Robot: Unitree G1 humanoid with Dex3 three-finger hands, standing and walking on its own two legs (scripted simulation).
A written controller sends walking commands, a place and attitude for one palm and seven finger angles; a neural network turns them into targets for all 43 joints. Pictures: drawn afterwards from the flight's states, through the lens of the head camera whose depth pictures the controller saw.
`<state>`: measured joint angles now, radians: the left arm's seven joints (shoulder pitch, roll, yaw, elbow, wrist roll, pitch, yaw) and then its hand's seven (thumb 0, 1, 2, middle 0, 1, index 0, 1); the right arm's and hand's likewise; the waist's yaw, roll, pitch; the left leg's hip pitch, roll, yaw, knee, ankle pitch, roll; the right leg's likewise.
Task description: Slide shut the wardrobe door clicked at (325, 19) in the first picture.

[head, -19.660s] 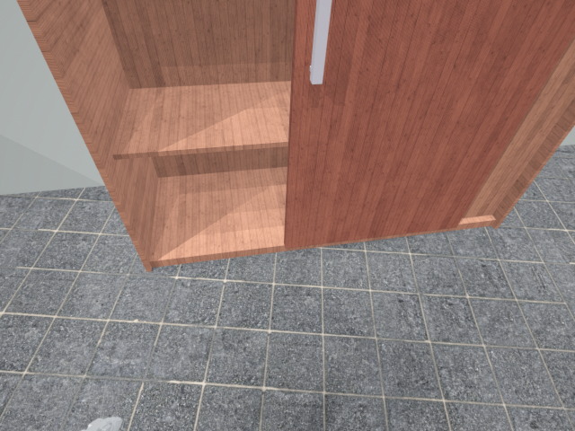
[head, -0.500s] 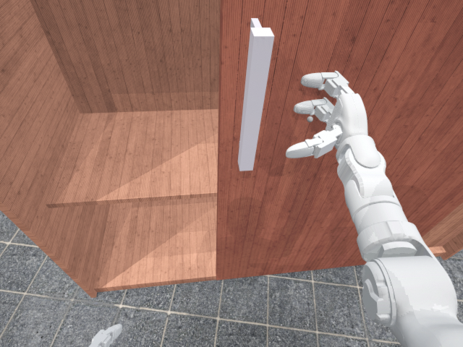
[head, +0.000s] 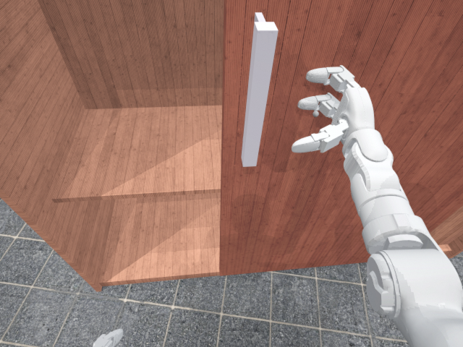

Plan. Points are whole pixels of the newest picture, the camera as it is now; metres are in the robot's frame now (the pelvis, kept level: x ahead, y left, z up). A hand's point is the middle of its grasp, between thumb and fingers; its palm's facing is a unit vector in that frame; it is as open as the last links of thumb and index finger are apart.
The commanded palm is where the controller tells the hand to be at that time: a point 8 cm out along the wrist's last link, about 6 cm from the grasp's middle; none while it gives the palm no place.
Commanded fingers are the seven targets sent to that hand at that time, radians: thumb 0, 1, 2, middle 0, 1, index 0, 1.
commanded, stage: move the hooked fingers beside the handle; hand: right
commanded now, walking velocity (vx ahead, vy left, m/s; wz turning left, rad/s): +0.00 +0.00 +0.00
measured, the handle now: (253, 100) +0.47 +0.01 +0.19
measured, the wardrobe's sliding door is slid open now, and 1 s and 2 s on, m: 0.49 0.49 0.49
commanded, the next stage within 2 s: none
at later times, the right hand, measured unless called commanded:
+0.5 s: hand (317, 113) +0.46 -0.10 +0.19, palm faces -0.14 +0.99 -0.04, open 13.6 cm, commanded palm +0.47 -0.14 +0.17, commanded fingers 0.00 0.50 -0.30 0.30 1.20 0.30 1.20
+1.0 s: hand (320, 112) +0.46 -0.10 +0.19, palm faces -0.16 +0.99 -0.03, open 13.4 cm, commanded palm +0.47 -0.15 +0.17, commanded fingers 0.00 0.50 -0.30 0.30 1.20 0.30 1.20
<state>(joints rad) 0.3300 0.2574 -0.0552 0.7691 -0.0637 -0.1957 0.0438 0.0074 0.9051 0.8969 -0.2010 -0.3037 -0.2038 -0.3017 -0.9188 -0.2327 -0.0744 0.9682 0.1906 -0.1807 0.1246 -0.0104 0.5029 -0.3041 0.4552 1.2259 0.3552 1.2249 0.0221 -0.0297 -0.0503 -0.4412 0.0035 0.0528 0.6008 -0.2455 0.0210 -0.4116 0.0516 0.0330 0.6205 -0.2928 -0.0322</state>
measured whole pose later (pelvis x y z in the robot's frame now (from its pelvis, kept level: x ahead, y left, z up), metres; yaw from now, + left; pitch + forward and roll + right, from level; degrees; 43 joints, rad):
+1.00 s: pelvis -0.01 +0.00 +0.00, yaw +1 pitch +6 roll +0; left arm 0.37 0.27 -0.06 0.75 -0.07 -0.19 0.06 0.01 0.90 0.90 -0.20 -0.30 -0.20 -0.30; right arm -0.97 -0.30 -0.15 1.05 0.16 -0.17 0.19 -0.01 0.50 -0.30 0.57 1.22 0.40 1.23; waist 0.07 -0.03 -0.07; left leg -0.50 -0.01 0.03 0.61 -0.22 0.02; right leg -0.47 0.04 0.01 0.64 -0.29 -0.04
